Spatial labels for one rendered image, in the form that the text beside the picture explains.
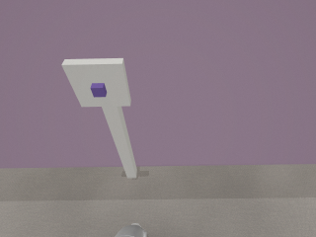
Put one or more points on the button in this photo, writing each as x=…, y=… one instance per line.
x=99, y=90

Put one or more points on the robot left thigh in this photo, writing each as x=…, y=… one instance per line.
x=132, y=231

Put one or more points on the panel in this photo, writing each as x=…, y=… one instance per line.
x=84, y=72

